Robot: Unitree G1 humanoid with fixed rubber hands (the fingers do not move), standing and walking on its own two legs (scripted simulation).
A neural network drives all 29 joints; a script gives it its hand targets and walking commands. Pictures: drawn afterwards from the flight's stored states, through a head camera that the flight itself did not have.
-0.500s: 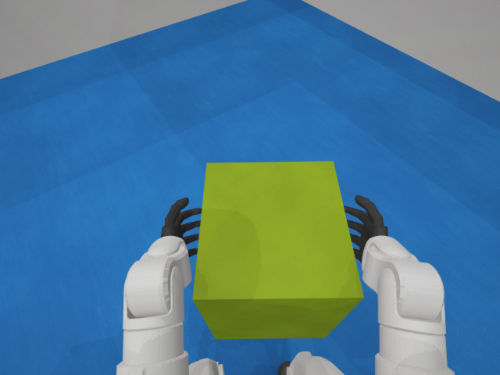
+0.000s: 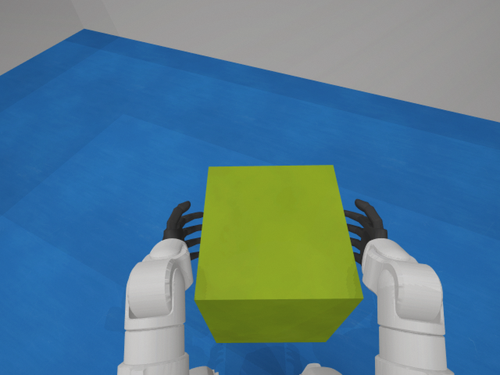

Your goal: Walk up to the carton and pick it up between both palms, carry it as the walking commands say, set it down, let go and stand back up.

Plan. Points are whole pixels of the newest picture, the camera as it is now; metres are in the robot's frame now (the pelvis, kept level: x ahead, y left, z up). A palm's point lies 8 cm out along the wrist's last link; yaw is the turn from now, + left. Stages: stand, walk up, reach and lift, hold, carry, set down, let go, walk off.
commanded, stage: carry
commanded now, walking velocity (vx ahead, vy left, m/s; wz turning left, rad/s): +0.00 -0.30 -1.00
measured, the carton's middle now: (270, 259) +0.31 -0.01 -0.02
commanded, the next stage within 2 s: none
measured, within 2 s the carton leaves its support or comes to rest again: neither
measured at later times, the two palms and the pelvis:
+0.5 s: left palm (443, 255) +0.26 -0.23 +0.09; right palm out of the picture +0.12 -0.49 +0.09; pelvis -0.06 -0.23 +0.00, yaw -27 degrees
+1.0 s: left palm out of the picture +0.16 -0.28 +0.11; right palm out of the picture +0.04 -0.55 +0.12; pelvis -0.14 -0.31 +0.02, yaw -28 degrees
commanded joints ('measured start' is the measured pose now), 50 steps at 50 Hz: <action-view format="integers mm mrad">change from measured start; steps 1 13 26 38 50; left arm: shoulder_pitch -473 -466 -369 -375 -526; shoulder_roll -984 -909 -918 -950 -934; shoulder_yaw -686 -806 -699 -712 -768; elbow -174 -246 -68 -128 -86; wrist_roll -371 -446 -404 -383 -467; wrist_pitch -32 6 18 -8 39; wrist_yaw -242 -242 -253 -230 -266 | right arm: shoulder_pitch -566 -373 -439 -464 -425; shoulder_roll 1048 978 996 981 968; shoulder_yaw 830 785 828 844 750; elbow -186 -133 -5 -44 62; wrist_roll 448 390 383 423 334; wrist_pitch -23 -8 28 20 26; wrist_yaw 216 227 232 234 222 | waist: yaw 7 31 17 27 7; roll -215 12 -403 -122 -18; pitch -486 -308 -433 -404 -256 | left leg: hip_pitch -78 552 -151 195 265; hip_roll -56 300 -56 -163 -82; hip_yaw -25 -88 4 -42 -120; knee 1 -835 51 -438 -847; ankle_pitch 126 817 -149 96 126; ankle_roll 42 237 4 129 163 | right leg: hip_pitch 440 -192 559 353 245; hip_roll -187 -134 -346 -311 -144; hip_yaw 285 150 278 306 172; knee -159 636 -132 -392 -409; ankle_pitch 601 -94 1082 78 -99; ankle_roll -179 114 -135 -114 47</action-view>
